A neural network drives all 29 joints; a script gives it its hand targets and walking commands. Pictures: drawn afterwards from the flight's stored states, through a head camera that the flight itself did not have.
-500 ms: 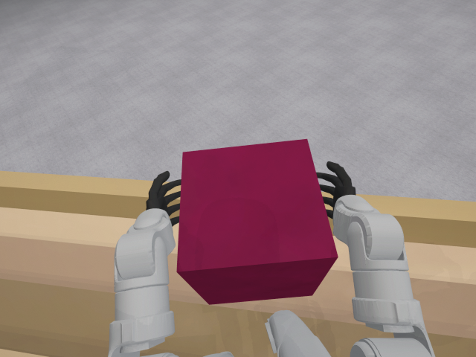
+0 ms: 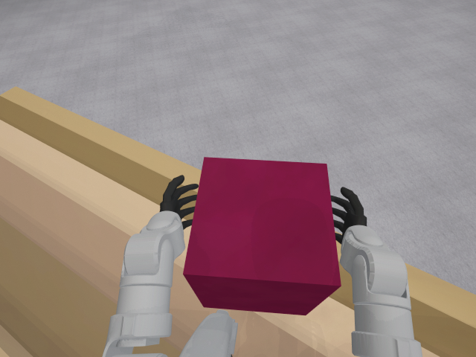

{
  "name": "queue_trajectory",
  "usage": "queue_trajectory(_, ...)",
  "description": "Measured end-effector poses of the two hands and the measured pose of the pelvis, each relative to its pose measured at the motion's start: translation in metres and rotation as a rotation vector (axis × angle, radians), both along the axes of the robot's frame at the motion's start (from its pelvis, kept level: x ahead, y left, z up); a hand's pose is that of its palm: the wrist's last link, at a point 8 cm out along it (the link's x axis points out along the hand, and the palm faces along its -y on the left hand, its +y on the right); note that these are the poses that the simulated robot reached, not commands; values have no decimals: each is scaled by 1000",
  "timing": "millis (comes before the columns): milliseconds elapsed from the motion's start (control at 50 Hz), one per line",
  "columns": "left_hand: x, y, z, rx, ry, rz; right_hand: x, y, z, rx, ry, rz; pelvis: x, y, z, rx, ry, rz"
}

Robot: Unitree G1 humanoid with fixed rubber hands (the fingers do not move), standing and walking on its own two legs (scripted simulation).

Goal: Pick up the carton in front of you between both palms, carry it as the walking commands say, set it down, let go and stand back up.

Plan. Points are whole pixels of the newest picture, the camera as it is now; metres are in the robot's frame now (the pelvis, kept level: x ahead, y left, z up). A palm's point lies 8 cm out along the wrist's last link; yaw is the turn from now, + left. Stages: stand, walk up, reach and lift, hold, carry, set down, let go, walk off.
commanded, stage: carry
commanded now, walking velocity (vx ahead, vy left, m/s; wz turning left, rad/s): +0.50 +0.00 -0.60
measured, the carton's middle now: (259, 242) +0.31 +0.03 -0.02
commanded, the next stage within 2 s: none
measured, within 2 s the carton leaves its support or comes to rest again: neither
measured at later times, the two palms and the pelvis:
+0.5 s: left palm (249, 141) +0.68 +0.10 -0.12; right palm (352, 171) +0.59 -0.19 -0.11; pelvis +0.34 +0.05 -0.18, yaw -15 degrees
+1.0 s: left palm (295, 117) +1.01 -0.05 -0.29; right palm (364, 152) +0.85 -0.31 -0.30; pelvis +0.66 -0.03 -0.36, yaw -32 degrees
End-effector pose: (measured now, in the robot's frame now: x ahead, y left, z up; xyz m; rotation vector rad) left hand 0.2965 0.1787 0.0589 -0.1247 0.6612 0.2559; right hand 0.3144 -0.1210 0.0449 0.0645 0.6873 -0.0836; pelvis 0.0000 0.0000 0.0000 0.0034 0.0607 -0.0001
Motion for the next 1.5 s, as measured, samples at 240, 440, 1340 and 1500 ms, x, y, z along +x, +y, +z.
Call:
queue_trajectory(240,235,-22,-60,14,-170,-257,168,-19,-52,-88,-164,-196,192,39,-120,-48,-52,-129)
queue_trajectory(440,347,-71,-164,-39,21,-384,240,-58,-143,-41,24,-386,301,53,-162,-28,-28,-240)
queue_trajectory(1340,894,-358,-476,-14,22,-833,675,-281,-453,-31,33,-829,867,-83,-475,-21,-47,-661)
queue_trajectory(1500,987,-410,-502,-36,-107,-751,790,-351,-476,-77,-91,-733,946,-160,-528,6,-61,-588)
